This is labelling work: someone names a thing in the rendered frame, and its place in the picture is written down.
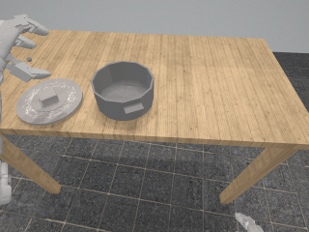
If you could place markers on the right robot hand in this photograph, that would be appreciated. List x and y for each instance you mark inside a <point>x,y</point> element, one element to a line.
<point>248,223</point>

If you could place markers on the knob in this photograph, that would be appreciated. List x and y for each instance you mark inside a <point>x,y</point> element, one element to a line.
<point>47,95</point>

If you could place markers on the left robot hand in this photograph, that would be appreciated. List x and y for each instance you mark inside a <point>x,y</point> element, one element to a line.
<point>9,37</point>

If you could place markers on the lid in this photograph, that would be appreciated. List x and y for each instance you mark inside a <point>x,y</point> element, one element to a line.
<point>32,111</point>

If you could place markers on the pot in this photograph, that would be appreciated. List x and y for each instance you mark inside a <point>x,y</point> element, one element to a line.
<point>124,90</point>

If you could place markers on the table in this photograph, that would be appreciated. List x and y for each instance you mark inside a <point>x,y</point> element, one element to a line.
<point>208,90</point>

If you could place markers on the robot left upper arm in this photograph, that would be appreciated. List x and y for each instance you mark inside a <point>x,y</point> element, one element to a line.
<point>5,184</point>

